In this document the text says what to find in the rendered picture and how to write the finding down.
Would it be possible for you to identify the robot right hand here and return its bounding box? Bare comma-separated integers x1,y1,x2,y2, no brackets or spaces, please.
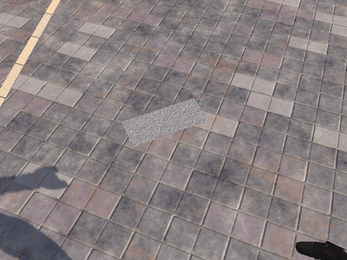
295,241,347,260

